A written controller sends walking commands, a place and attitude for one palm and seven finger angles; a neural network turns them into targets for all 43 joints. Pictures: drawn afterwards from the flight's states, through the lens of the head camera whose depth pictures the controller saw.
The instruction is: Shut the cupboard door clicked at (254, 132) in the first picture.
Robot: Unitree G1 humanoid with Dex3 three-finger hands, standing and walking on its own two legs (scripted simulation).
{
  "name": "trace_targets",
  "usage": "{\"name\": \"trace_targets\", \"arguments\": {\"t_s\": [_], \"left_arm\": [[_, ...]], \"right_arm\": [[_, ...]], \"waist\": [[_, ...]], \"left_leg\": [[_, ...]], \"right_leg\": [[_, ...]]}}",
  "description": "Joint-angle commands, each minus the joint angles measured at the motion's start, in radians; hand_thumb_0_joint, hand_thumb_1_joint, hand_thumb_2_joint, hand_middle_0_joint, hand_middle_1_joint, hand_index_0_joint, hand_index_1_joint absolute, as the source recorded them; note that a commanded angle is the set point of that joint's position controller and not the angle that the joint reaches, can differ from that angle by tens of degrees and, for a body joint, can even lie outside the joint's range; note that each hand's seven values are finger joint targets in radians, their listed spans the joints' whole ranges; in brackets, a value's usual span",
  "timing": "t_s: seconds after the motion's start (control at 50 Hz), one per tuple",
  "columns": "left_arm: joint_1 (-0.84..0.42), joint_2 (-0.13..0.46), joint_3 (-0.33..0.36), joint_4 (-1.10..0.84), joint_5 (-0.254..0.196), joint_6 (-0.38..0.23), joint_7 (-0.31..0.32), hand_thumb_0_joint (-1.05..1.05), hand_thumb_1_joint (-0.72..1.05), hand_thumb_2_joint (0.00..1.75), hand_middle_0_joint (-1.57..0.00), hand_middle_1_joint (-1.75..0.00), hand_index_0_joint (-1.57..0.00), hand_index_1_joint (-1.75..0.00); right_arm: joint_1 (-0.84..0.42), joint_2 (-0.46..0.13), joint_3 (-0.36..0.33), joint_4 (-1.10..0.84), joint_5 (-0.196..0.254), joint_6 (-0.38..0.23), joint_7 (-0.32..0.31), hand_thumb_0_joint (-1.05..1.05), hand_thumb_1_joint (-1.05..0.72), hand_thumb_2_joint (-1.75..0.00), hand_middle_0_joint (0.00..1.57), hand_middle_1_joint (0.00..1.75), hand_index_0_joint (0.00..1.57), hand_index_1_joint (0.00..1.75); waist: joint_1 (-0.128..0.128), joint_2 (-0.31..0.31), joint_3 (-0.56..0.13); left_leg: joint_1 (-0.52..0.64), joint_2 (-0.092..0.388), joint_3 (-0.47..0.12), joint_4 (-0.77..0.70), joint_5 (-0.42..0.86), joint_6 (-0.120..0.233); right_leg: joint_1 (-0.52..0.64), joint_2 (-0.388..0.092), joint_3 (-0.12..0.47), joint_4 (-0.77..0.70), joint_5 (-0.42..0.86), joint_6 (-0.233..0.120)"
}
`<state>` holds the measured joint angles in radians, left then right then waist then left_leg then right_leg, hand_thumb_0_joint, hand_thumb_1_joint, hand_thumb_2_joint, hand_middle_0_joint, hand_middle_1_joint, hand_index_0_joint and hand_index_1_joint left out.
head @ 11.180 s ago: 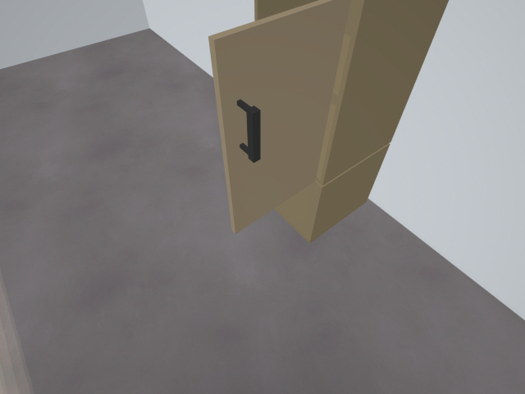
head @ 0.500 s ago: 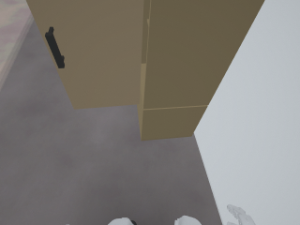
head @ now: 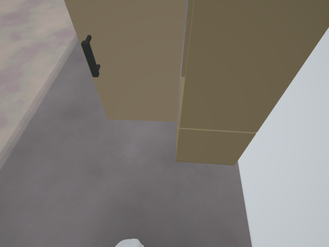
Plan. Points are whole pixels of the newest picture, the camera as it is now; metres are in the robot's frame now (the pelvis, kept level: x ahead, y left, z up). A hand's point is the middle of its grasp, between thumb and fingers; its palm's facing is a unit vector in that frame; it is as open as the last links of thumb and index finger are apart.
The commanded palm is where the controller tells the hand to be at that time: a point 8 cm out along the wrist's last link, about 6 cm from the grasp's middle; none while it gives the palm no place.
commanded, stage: take the last steps up to it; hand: left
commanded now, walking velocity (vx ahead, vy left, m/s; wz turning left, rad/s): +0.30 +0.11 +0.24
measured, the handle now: (92, 56) +0.68 +0.30 +0.05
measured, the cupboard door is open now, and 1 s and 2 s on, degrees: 92 92 92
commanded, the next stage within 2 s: come to a stop and stand still in 0.70 s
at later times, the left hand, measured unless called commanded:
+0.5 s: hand out of the picture +0.06 +0.19 -0.16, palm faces +0.18 -0.96 -0.21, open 7.4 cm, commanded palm none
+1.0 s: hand (88, 196) +0.27 +0.26 -0.18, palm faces +0.13 -0.96 -0.23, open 7.3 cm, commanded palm none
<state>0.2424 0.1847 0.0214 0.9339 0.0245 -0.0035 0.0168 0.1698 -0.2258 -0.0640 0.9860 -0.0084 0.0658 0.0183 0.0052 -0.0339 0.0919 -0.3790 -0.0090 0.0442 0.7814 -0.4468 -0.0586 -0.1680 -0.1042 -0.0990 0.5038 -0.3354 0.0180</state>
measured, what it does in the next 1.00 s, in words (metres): walks ahead: left foot, then right foot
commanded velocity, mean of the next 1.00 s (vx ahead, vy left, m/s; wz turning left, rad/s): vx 0.13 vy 0.04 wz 0.05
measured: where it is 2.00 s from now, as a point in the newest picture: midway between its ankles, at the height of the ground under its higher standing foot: (153, 238)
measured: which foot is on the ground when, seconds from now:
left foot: up 0.00-0.04, down 0.06-0.34, up 0.36-0.68, down 0.70-1.00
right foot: down 0.00-0.08, up 0.10-0.32, down 0.34-0.70, up 0.72-0.94, down 0.96-1.00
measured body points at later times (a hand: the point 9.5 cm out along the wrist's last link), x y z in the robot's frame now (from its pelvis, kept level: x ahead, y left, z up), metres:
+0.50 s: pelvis +0.09 +0.01 +0.00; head +0.11 +0.00 +0.45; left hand +0.05 +0.24 -0.14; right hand +0.15 -0.22 -0.16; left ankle +0.07 +0.14 -0.68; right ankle +0.05 -0.11 -0.74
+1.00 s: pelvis +0.23 +0.07 -0.01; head +0.25 +0.06 +0.44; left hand +0.26 +0.31 -0.16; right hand +0.28 -0.16 -0.17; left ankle +0.22 +0.18 -0.74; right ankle +0.27 -0.04 -0.74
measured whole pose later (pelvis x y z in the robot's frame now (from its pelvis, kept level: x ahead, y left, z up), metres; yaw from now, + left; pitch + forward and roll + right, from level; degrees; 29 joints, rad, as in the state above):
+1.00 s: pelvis +0.23 +0.07 -0.01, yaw +6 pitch +0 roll +2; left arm 0.20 0.19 0.02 1.02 0.02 -0.01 0.02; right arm 0.23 -0.17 -0.02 1.07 -0.01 0.00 -0.02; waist 0.01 -0.03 0.05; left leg -0.24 0.01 0.15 0.54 -0.29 0.01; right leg -0.33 -0.07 -0.07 0.60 -0.26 -0.02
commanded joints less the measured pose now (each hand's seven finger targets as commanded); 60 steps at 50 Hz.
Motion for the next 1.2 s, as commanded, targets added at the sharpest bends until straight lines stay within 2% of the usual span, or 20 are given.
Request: {"name": "trace_targets", "arguments": {"t_s": [0.0, 0.06, 0.12, 0.28, 0.3, 0.32, 0.34, 0.4, 0.46, 0.56, 0.62, 0.64, 0.66, 0.68, 0.72, 0.88, 0.94, 1.0, 1.08, 1.18], "left_arm": [[0.055, 0.209, 0.059, -0.01, -0.01, -0.012, 0.01, 0.0, 0.9, 0.9, -0.2, -0.3, -0.2, -0.3], [0.0, 0.106, 0.04, -0.076, -0.009, -0.004, -0.004, 0.0, 0.9, 0.9, -0.2, -0.3, -0.2, -0.3], [-0.093, 0.111, 0.043, -0.07, -0.001, -0.005, -0.026, 0.0, 0.9, 0.9, -0.2, -0.3, -0.2, -0.3], [0.133, 0.084, 0.041, 0.025, 0.005, -0.021, -0.039, 0.0, 0.9, 0.9, -0.2, -0.3, -0.2, -0.3], [0.2, 0.135, 0.055, 0.039, 0.01, -0.032, -0.031, 0.0, 0.9, 0.9, -0.2, -0.3, -0.2, -0.3], [0.258, 0.234, 0.074, 0.044, 0.014, -0.039, -0.02, 0.0, 0.9, 0.9, -0.2, -0.3, -0.2, -0.3], [0.272, 0.251, 0.075, 0.037, 0.003, -0.04, -0.014, 0.0, 0.9, 0.9, -0.2, -0.3, -0.2, -0.3], [0.121, 0.145, 0.056, 0.022, 0.0, -0.06, -0.003, 0.0, 0.9, 0.9, -0.2, -0.3, -0.2, -0.3], [0.139, 0.111, 0.045, 0.05, 0.0, -0.083, -0.008, 0.0, 0.9, 0.9, -0.2, -0.3, -0.2, -0.3], [0.21, 0.15, 0.053, 0.126, 0.001, -0.08, -0.006, 0.0, 0.9, 0.9, -0.2, -0.3, -0.2, -0.3], [0.165, 0.139, 0.051, 0.138, -0.006, -0.067, -0.003, 0.0, 0.9, 0.9, -0.2, -0.3, -0.2, -0.3], [0.18, 0.106, 0.043, 0.129, -0.008, -0.063, -0.005, 0.0, 0.9, 0.9, -0.2, -0.3, -0.2, -0.3], [0.206, 0.05, 0.034, 0.107, -0.016, -0.058, -0.008, 0.0, 0.9, 0.9, -0.2, -0.3, -0.2, -0.3], [0.16, 0.022, 0.025, 0.07, -0.012, -0.06, -0.003, 0.0, 0.9, 0.9, -0.2, -0.3, -0.2, -0.3], [0.039, 0.024, 0.022, 0.05, -0.01, -0.049, 0.0, 0.0, 0.9, 0.9, -0.2, -0.3, -0.2, -0.3], [0.185, -0.01, 0.009, 0.123, -0.006, -0.003, 0.001, 0.0, 0.9, 0.9, -0.2, -0.3, -0.2, -0.3], [0.08, 0.14, 0.02, 0.076, -0.001, -0.005, 0.005, 0.0, 0.9, 0.9, -0.2, -0.3, -0.2, -0.3], [-0.002, 0.146, 0.021, 0.063, -0.01, -0.008, 0.011, 0.0, 0.9, 0.9, -0.2, -0.3, -0.2, -0.3], [0.018, 0.152, 0.037, 0.052, -0.016, -0.001, 0.02, 0.0, 0.9, 0.9, -0.2, -0.3, -0.2, -0.3], [-0.028, 0.107, 0.04, 0.005, -0.014, 0.021, 0.019, 0.0, 0.9, 0.9, -0.2, -0.3, -0.2, -0.3]], "right_arm": [[-0.002, -0.055, 0.005, -0.049, -0.003, -0.052, -0.01, 0.0, -0.9, -0.9, 0.2, 0.3, 0.2, 0.3], [0.156, -0.237, -0.029, -0.032, -0.025, -0.06, -0.023, 0.0, -0.9, -0.9, 0.2, 0.3, 0.2, 0.3], [0.118, -0.177, -0.015, -0.039, -0.023, -0.08, -0.044, 0.0, -0.9, -0.9, 0.2, 0.3, 0.2, 0.3], [0.041, -0.134, -0.006, -0.041, -0.013, -0.083, -0.03, 0.0, -0.9, -0.9, 0.2, 0.3, 0.2, 0.3], [0.035, -0.086, 0.002, -0.049, -0.005, -0.084, -0.025, 0.0, -0.9, -0.9, 0.2, 0.3, 0.2, 0.3], [0.024, -0.036, 0.01, -0.086, -0.001, -0.087, -0.014, 0.0, -0.9, -0.9, 0.2, 0.3, 0.2, 0.3], [-0.042, -0.092, -0.002, -0.111, -0.018, -0.084, -0.004, 0.0, -0.9, -0.9, 0.2, 0.3, 0.2, 0.3], [-0.021, -0.064, -0.016, -0.073, -0.02, -0.075, 0.011, 0.0, -0.9, -0.9, 0.2, 0.3, 0.2, 0.3], [0.003, -0.012, -0.001, -0.05, -0.015, -0.08, 0.021, 0.0, -0.9, -0.9, 0.2, 0.3, 0.2, 0.3], [-0.032, 0.027, 0.017, -0.055, -0.008, -0.102, 0.025, 0.0, -0.9, -0.9, 0.2, 0.3, 0.2, 0.3], [0.1, -0.009, 0.014, -0.007, -0.014, -0.115, 0.009, 0.0, -0.9, -0.9, 0.2, 0.3, 0.2, 0.3], [0.215, -0.08, -0.001, 0.027, -0.02, -0.123, -0.003, 0.0, -0.9, -0.9, 0.2, 0.3, 0.2, 0.3], [0.332, -0.184, -0.026, 0.047, -0.029, -0.125, -0.022, 0.0, -0.9, -0.9, 0.2, 0.3, 0.2, 0.3], [0.385, -0.212, -0.028, 0.056, -0.022, -0.114, -0.034, 0.0, -0.9, -0.9, 0.2, 0.3, 0.2, 0.3], [0.261, -0.155, -0.015, 0.037, -0.017, -0.115, -0.046, 0.0, -0.9, -0.9, 0.2, 0.3, 0.2, 0.3], [0.041, -0.055, 0.028, 0.018, -0.012, -0.1, -0.054, 0.0, -0.9, -0.9, 0.2, 0.3, 0.2, 0.3], [0.095, -0.013, 0.03, 0.031, 0.003, -0.072, -0.038, 0.0, -0.9, -0.9, 0.2, 0.3, 0.2, 0.3], [0.149, -0.005, 0.02, 0.064, 0.001, -0.047, -0.04, 0.0, -0.9, -0.9, 0.2, 0.3, 0.2, 0.3], [0.16, -0.043, 0.01, 0.065, -0.001, -0.053, -0.047, 0.0, -0.9, -0.9, 0.2, 0.3, 0.2, 0.3], [0.145, -0.092, -0.008, 0.033, -0.011, -0.045, -0.06, 0.0, -0.9, -0.9, 0.2, 0.3, 0.2, 0.3]], "waist": [[-0.005, -0.131, -0.126], [-0.077, 0.276, -0.172], [-0.056, 0.243, -0.079], [0.061, 0.083, -0.057], [0.096, -0.037, -0.046], [0.117, -0.295, -0.011], [0.125, -0.199, 0.027], [0.026, -0.13, 0.083], [0.014, -0.122, 0.019], [0.049, -0.131, -0.063], [-0.031, -0.122, -0.082], [-0.075, 0.013, -0.161], [-0.105, 0.236, -0.269], [-0.118, 0.261, -0.277], [-0.087, 0.235, -0.139], [0.056, 0.072, -0.086], [0.002, -0.033, -0.035], [-0.028, -0.191, -0.079], [-0.007, -0.051, -0.191], [-0.006, 0.138, -0.152]], "left_leg": [[0.186, -0.01, 0.027, -0.333, 0.249, 0.025], [0.36, 0.386, -0.428, -0.454, 0.37, 0.279], [0.253, 0.307, -0.413, -0.524, 0.102, 0.281], [-0.051, 0.131, -0.186, -0.408, -0.115, 0.179], [-0.182, 0.035, -0.114, -0.23, -0.119, 0.133], [-0.342, -0.058, 0.005, 0.02, -0.142, 0.075], [-0.345, -0.005, -0.064, 0.211, -0.121, 0.073], [-0.321, 0.089, -0.093, 0.301, 0.122, 0.054], [-0.214, 0.083, -0.012, 0.117, 0.192, 0.029], [-0.108, 0.026, 0.072, -0.159, 0.2, 0.041], [0.177, -0.015, 0.115, -0.325, 0.298, 0.062], [0.404, 0.074, 0.024, -0.321, 0.374, 0.095], [0.586, 0.321, -0.279, -0.339, 0.487, 0.208], [0.571, 0.436, -0.389, -0.42, 0.543, 0.296], [0.345, 0.418, -0.351, -0.488, 0.389, 0.308], [-0.007, 0.236, -0.033, -0.431, 0.368, 0.169], [0.064, 0.069, 0.023, -0.347, 0.113, 0.052], [0.186, 0.06, 0.033, -0.282, 0.184, 0.043], [0.203, 0.112, 0.023, -0.268, 0.505, 0.045], [0.225, 0.252, -0.068, -0.35, 0.819, 0.13]], "right_leg": [[0.034, -0.16, 0.092, 0.028, 0.603, -0.067], [-0.329, 0.05, -0.027, 0.426, -0.331, 0.023], [-0.439, 0.007, 0.093, 0.588, -0.192, -0.006], [0.106, 0.077, -0.007, 0.023, 0.001, -0.007], [0.22, -0.019, 0.151, -0.136, -0.139, -0.035], [0.252, -0.286, 0.539, -0.339, -0.354, -0.137], [0.132, -0.374, 0.676, -0.436, -0.476, -0.214], [-0.002, -0.284, 0.424, -0.408, -0.251, -0.182], [0.044, -0.198, 0.155, -0.348, 0.197, -0.139], [0.173, -0.185, 0.071, -0.221, 0.502, -0.128], [0.038, -0.132, 0.008, -0.047, 0.535, -0.08], [-0.1, -0.091, -0.013, 0.146, 0.409, -0.052], [-0.302, 0.034, -0.088, 0.39, -0.035, -0.008], [-0.386, 0.073, -0.021, 0.621, -0.302, -0.023], [-0.476, 0.002, 0.07, 0.779, -0.208, -0.032], [0.033, 0.036, 0.021, 0.065, 0.133, 0.003], [-0.101, -0.12, 0.238, -0.142, 0.243, -0.085], [-0.138, -0.134, 0.227, -0.152, 0.373, -0.125], [0.021, -0.107, 0.16, 0.011, 0.762, -0.105], [-0.077, 0.031, 0.051, 0.159, 0.32, -0.037]]}}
